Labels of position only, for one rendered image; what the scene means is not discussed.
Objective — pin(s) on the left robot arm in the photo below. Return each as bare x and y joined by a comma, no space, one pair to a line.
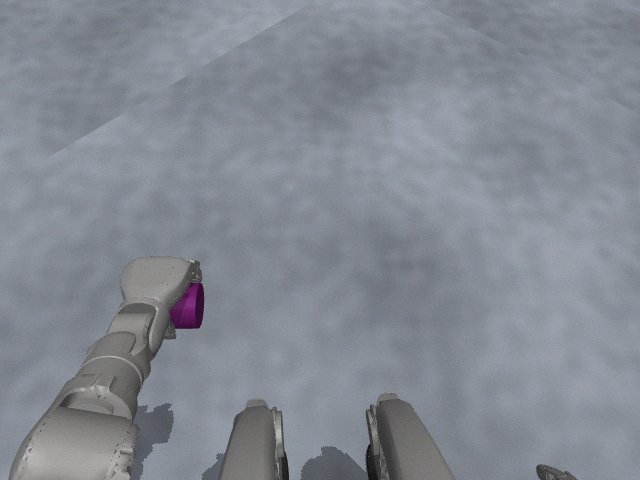
87,432

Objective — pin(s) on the can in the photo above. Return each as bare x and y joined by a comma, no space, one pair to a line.
187,313

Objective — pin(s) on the right robot hand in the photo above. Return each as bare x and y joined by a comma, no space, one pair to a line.
545,472

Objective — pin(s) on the left robot hand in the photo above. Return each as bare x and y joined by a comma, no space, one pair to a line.
164,279

